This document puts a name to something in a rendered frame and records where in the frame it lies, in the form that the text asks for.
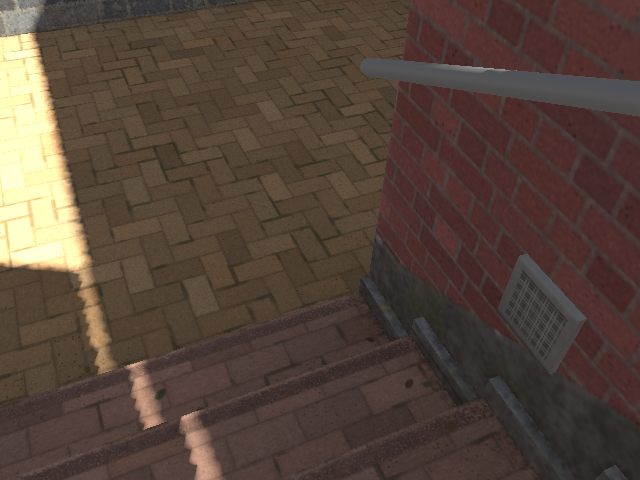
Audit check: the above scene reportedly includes stairs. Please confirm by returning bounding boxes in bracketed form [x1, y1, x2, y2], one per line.
[0, 291, 540, 480]

